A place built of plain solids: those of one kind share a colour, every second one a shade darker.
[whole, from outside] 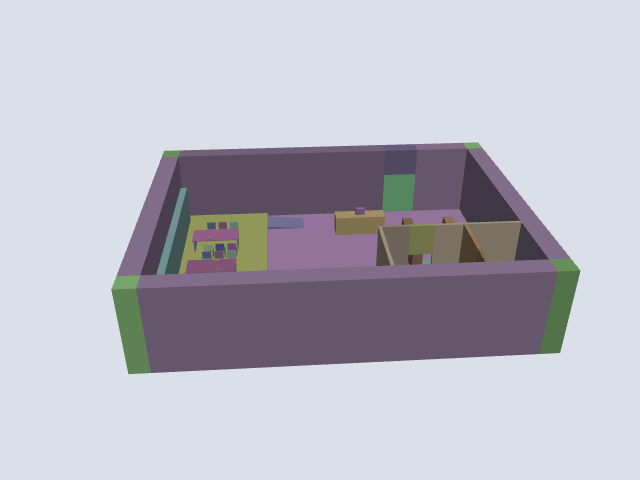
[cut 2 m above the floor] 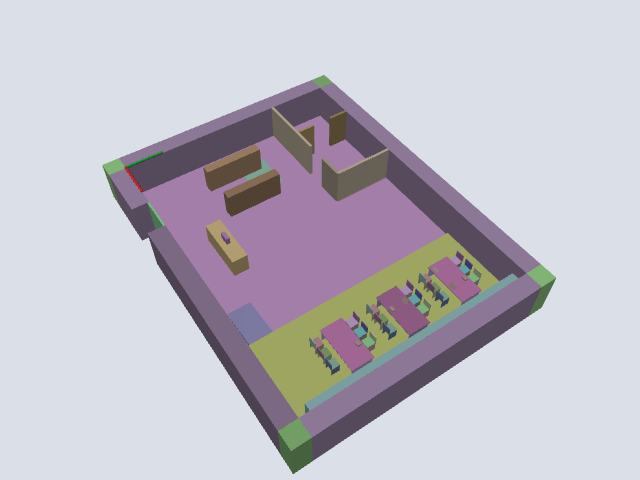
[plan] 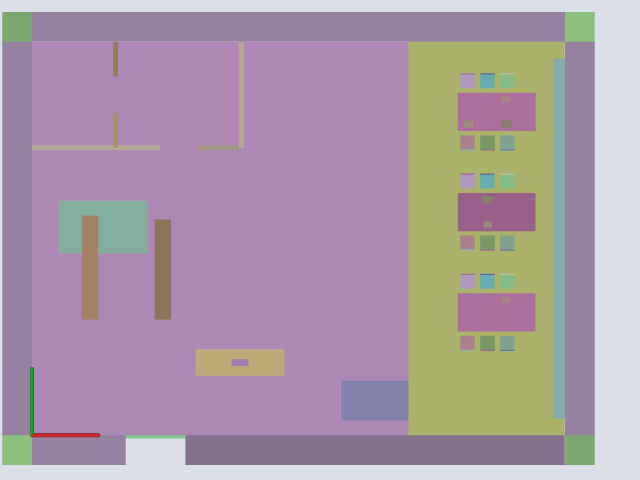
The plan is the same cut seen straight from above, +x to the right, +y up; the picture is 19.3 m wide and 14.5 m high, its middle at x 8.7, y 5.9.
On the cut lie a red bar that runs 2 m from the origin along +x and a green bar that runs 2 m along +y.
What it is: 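A small branch library with a reading platform one step up, one wing of it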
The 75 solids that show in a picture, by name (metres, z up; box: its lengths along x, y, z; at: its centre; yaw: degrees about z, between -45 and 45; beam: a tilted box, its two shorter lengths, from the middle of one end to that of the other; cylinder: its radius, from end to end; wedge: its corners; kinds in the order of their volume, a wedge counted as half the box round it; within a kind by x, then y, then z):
{
 "wall_1": {"box": [0.9, 11.89, 4.13], "at": [-0.45, 5.94, 1.76]},
 "wall_2": {"box": [2.84, 0.9, 4.13], "at": [1.42, -0.45, 1.76]},
 "wall_3": {"box": [16.1, 0.9, 4.13], "at": [8.05, 12.34, 1.76]},
 "wall_4": {"box": [11.46, 0.9, 4.13], "at": [10.37, -0.45, 1.76]},
 "wall_5": {"box": [0.9, 11.89, 4.13], "at": [16.55, 5.94, 1.76]},
 "floor_main_1": {"box": [16.1, 11.89, 0.3], "at": [8.05, 5.94, -0.15]},
 "step_plat_1": {"box": [4.72, 11.89, 0.47], "at": [13.74, 5.94, -0.07]},
 "wall_corner_1": {"box": [0.9, 0.9, 4.13], "at": [-0.45, -0.45, 1.76]},
 "wall_corner_2": {"box": [0.9, 0.9, 4.13], "at": [-0.45, 12.34, 1.76]},
 "wall_corner_3": {"box": [0.9, 0.9, 4.13], "at": [16.55, -0.45, 1.76]},
 "wall_corner_4": {"box": [0.9, 0.9, 4.13], "at": [16.55, 12.34, 1.76]},
 "wall_shelf_1": {"box": [0.35, 10.89, 2.0], "at": [15.92, 5.94, 1.17]},
 "work_1": {"box": [3.87, 0.15, 4.13], "at": [1.94, 8.69, 1.76]},
 "work_2": {"box": [1.35, 0.15, 4.13], "at": [5.65, 8.69, 1.76]},
 "work_3": {"box": [0.15, 3.2, 4.13], "at": [6.32, 10.29, 1.76]},
 "isl_1": {"box": [0.5, 3.14, 1.4], "at": [1.75, 5.07, 0.7]},
 "isl_2": {"box": [0.5, 3.02, 1.4], "at": [3.95, 5.01, 0.7]},
 "wall_head_1": {"box": [1.8, 0.9, 1.48], "at": [3.73, -0.45, 3.09]},
 "desk_counter_1": {"box": [2.7, 0.8, 1.05], "at": [6.29, 2.2, 0.53]},
 "wc_1": {"box": [0.15, 1.05, 4.13], "at": [2.53, 9.21, 1.76]},
 "wc_2": {"box": [0.15, 1.05, 4.13], "at": [2.53, 11.36, 1.76]},
 "ramp_plat_1": {"wedge": [[9.34, 0.45, -0.8], [9.34, 0.45, 0.0], [9.34, 1.65, -0.8], [9.34, 1.65, 0.0], [11.38, 0.45, -0.8], [11.38, 0.45, 0.17], [11.38, 1.65, -0.8], [11.38, 1.65, 0.17]]},
 "wall_leaf_1": {"box": [1.8, 0.1, 2.65], "at": [3.73, -0.05, 1.02]},
 "zplat_table_top_1": {"box": [2.36, 1.16, 0.04], "at": [14.04, 3.71, 0.9]},
 "zplat_table_top_2": {"box": [2.36, 1.16, 0.04], "at": [14.04, 6.74, 0.9]},
 "zplat_table_top_3": {"box": [2.36, 1.16, 0.04], "at": [14.04, 9.77, 0.9]},
 "low_kid_rug_1": {"box": [2.7, 1.6, 0.06], "at": [2.15, 6.29, -0.02]},
 "wc_head_1": {"box": [0.15, 1.1, 1.48], "at": [2.53, 10.29, 3.09]},
 "work_head_1": {"box": [1.1, 0.15, 1.48], "at": [4.42, 8.69, 3.09]},
 "zplat_table_end_1": {"box": [0.04, 1.04, 0.71], "at": [15.14, 3.71, 0.53]},
 "zplat_table_end_2": {"box": [0.04, 1.04, 0.71], "at": [15.14, 6.74, 0.53]},
 "desk_screen_1": {"box": [0.52, 0.2, 0.37], "at": [6.29, 2.2, 1.24]},
 "zplat_table_chair0n_seat_1": {"box": [0.44, 0.44, 0.05], "at": [13.16, 4.64, 0.61]},
 "zplat_table_chair0n_seat_2": {"box": [0.44, 0.44, 0.05], "at": [13.16, 7.67, 0.61]},
 "zplat_table_chair0n_seat_3": {"box": [0.44, 0.44, 0.05], "at": [13.16, 10.7, 0.61]},
 "zplat_table_chair0s_seat_1": {"box": [0.44, 0.44, 0.05], "at": [13.16, 2.79, 0.61]},
 "zplat_table_chair0s_seat_2": {"box": [0.44, 0.44, 0.05], "at": [13.16, 5.81, 0.61]},
 "zplat_table_chair0s_seat_3": {"box": [0.44, 0.44, 0.05], "at": [13.16, 8.84, 0.61]},
 "zplat_table_chair1n_seat_1": {"box": [0.44, 0.44, 0.05], "at": [13.76, 4.64, 0.61]},
 "zplat_table_chair1n_seat_2": {"box": [0.44, 0.44, 0.05], "at": [13.76, 7.67, 0.61]},
 "zplat_table_chair1n_seat_3": {"box": [0.44, 0.44, 0.05], "at": [13.76, 10.7, 0.61]},
 "zplat_table_chair1s_seat_1": {"box": [0.44, 0.44, 0.05], "at": [13.76, 2.79, 0.61]},
 "zplat_table_chair1s_seat_2": {"box": [0.44, 0.44, 0.05], "at": [13.76, 5.81, 0.61]},
 "zplat_table_chair1s_seat_3": {"box": [0.44, 0.44, 0.05], "at": [13.76, 8.84, 0.61]},
 "zplat_table_chair2n_seat_1": {"box": [0.44, 0.44, 0.05], "at": [14.36, 4.64, 0.61]},
 "zplat_table_chair2n_seat_2": {"box": [0.44, 0.44, 0.05], "at": [14.36, 7.67, 0.61]},
 "zplat_table_chair2n_seat_3": {"box": [0.44, 0.44, 0.05], "at": [14.36, 10.7, 0.61]},
 "zplat_table_chair2s_seat_1": {"box": [0.44, 0.44, 0.05], "at": [14.36, 2.79, 0.61]},
 "zplat_table_chair2s_seat_2": {"box": [0.44, 0.44, 0.05], "at": [14.36, 5.81, 0.61]},
 "zplat_table_chair2s_seat_3": {"box": [0.44, 0.44, 0.05], "at": [14.36, 8.84, 0.61]},
 "zplat_table_chair0n_back_1": {"box": [0.44, 0.04, 0.39], "at": [13.16, 4.86, 0.83]},
 "zplat_table_chair0n_back_2": {"box": [0.44, 0.04, 0.39], "at": [13.16, 7.89, 0.83]},
 "zplat_table_chair0n_back_3": {"box": [0.44, 0.04, 0.39], "at": [13.16, 10.92, 0.83]},
 "zplat_table_chair0s_back_1": {"box": [0.44, 0.04, 0.39], "at": [13.16, 2.56, 0.83]},
 "zplat_table_chair0s_back_2": {"box": [0.44, 0.04, 0.39], "at": [13.16, 5.59, 0.83]},
 "zplat_table_chair0s_back_3": {"box": [0.44, 0.04, 0.39], "at": [13.16, 8.62, 0.83]},
 "zplat_table_chair1n_back_1": {"box": [0.44, 0.04, 0.39], "at": [13.76, 4.86, 0.83]},
 "zplat_table_chair1n_back_2": {"box": [0.44, 0.04, 0.39], "at": [13.76, 7.89, 0.83]},
 "zplat_table_chair1n_back_3": {"box": [0.44, 0.04, 0.39], "at": [13.76, 10.92, 0.83]},
 "zplat_table_chair1s_back_1": {"box": [0.44, 0.04, 0.39], "at": [13.76, 2.56, 0.83]},
 "zplat_table_chair1s_back_2": {"box": [0.44, 0.04, 0.39], "at": [13.76, 5.59, 0.83]},
 "zplat_table_chair1s_back_3": {"box": [0.44, 0.04, 0.39], "at": [13.76, 8.62, 0.83]},
 "zplat_table_chair2n_back_1": {"box": [0.44, 0.04, 0.39], "at": [14.36, 4.86, 0.83]},
 "zplat_table_chair2n_back_2": {"box": [0.44, 0.04, 0.39], "at": [14.36, 7.89, 0.83]},
 "zplat_table_chair2n_back_3": {"box": [0.44, 0.04, 0.39], "at": [14.36, 10.92, 0.83]},
 "zplat_table_chair2s_back_1": {"box": [0.44, 0.04, 0.39], "at": [14.36, 2.56, 0.83]},
 "zplat_table_chair2s_back_2": {"box": [0.44, 0.04, 0.39], "at": [14.36, 5.59, 0.83]},
 "zplat_table_chair2s_back_3": {"box": [0.44, 0.04, 0.39], "at": [14.36, 8.62, 0.83]},
 "zplat_table_1": {"box": [0.3, 0.22, 0.02], "at": [13.18, 9.39, 0.93]},
 "zplat_table_2": {"box": [0.33, 0.23, 0.02], "at": [13.74, 7.12, 0.93]},
 "zplat_table_3": {"box": [0.25, 0.18, 0.07], "at": [13.77, 6.36, 0.95]},
 "zplat_table_4": {"box": [0.25, 0.18, 0.07], "at": [14.31, 4.09, 0.95]},
 "zplat_table_5": {"box": [0.25, 0.18, 0.07], "at": [14.31, 10.15, 0.95]},
 "zplat_table_6": {"box": [0.33, 0.23, 0.02], "at": [14.32, 9.39, 0.93]},
 "zplat_table_chair2s_side_1": {"box": [0.03, 0.42, 0.42], "at": [14.56, 2.79, 0.38]}
}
